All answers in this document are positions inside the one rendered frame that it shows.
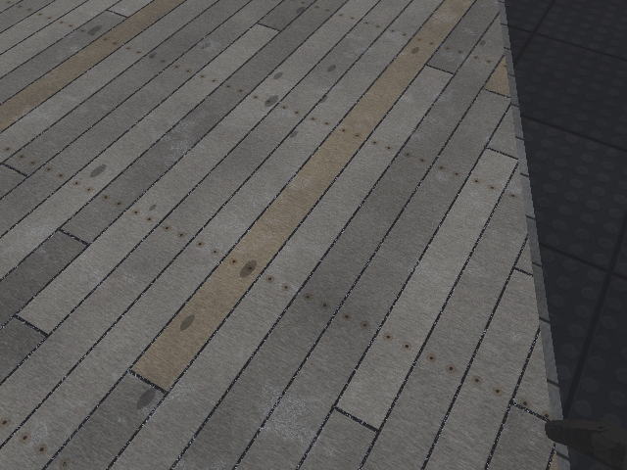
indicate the right robot hand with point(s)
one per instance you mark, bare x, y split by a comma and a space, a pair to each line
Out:
605, 439

